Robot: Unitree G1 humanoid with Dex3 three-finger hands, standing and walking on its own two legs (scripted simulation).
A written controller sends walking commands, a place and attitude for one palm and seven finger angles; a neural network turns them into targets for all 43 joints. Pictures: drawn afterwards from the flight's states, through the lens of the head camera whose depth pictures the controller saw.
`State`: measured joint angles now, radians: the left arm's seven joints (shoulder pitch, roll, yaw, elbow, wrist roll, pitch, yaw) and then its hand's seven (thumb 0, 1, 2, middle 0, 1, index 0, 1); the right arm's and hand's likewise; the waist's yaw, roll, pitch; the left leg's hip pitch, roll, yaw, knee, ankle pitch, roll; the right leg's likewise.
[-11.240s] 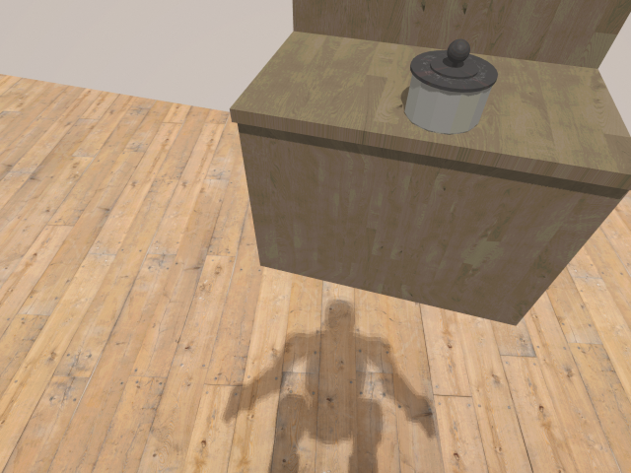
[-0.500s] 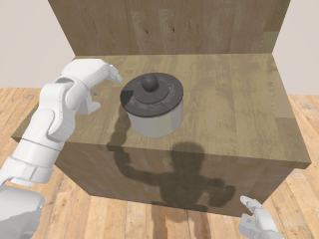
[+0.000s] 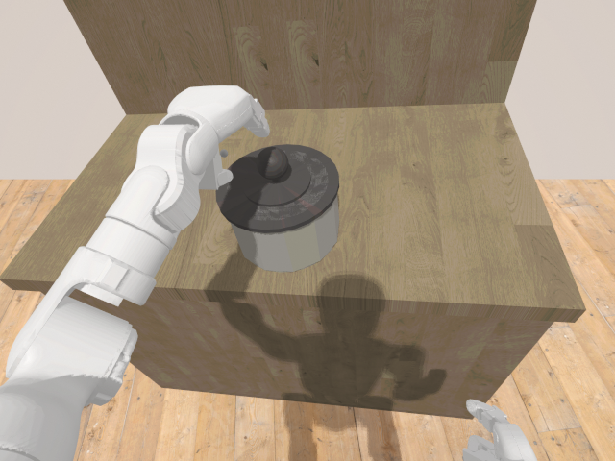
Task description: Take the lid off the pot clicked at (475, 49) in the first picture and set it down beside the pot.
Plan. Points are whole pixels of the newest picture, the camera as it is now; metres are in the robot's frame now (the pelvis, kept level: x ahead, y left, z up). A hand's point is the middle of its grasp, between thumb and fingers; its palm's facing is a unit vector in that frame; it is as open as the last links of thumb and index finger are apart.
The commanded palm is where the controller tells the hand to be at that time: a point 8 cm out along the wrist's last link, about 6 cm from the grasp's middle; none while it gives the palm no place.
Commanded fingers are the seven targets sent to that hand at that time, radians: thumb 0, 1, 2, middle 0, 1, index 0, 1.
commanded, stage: move the open hand above the knob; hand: left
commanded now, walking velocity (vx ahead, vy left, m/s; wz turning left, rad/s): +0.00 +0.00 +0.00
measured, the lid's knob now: (272, 163) +0.52 +0.07 +0.11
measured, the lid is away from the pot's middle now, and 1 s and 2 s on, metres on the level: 0.00 0.00 0.00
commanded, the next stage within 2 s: lower the open fingers around the knob in 1.02 s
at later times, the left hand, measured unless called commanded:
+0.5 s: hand (267, 123) +0.49 +0.06 +0.20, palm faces -0.20 +0.00 -0.98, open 10.2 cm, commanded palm +0.46 +0.07 +0.26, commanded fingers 0.00 -0.35 1.51 -0.83 -0.08 -0.83 -0.08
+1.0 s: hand (258, 130) +0.48 +0.07 +0.20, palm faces -0.20 +0.01 -0.98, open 10.2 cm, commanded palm +0.46 +0.07 +0.26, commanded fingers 0.00 -0.35 1.51 -0.83 -0.08 -0.83 -0.08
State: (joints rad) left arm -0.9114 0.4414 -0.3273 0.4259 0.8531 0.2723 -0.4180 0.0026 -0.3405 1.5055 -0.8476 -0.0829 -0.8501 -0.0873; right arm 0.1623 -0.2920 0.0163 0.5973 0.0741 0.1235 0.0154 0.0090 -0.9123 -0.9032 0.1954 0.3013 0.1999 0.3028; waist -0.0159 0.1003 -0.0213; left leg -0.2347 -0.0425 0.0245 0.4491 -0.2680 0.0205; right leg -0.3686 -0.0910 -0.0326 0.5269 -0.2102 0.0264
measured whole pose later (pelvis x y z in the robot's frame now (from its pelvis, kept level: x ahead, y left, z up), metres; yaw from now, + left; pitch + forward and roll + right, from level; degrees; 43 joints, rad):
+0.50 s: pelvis +0.01 +0.00 +0.00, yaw -1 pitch +6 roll +2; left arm -1.18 0.33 -0.31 0.81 0.89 0.26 -0.37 0.00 -0.34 1.51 -0.85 -0.08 -0.85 -0.09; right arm 0.25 -0.29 0.01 0.66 0.05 0.11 0.00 0.01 -0.91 -0.90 0.20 0.30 0.20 0.30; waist -0.07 0.09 -0.05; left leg -0.26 -0.04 0.05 0.42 -0.26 0.03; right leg -0.41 -0.09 -0.01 0.51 -0.20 0.03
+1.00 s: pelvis +0.01 +0.01 +0.00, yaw -1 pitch +5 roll +2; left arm -1.18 0.30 -0.37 0.82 0.88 0.28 -0.36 0.00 -0.34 1.51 -0.85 -0.08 -0.85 -0.09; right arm 0.18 -0.27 0.02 0.65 0.06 0.10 0.00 0.01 -0.91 -0.90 0.20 0.30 0.20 0.30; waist -0.04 0.07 -0.05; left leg -0.26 -0.05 0.04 0.42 -0.26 0.03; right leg -0.40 -0.10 -0.01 0.51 -0.20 0.04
